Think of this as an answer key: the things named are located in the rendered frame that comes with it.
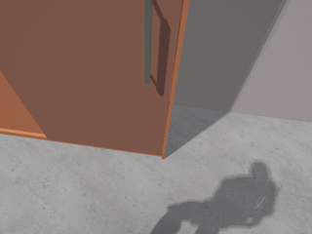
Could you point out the wardrobe door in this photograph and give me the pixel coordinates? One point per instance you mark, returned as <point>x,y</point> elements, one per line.
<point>78,66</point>
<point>13,114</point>

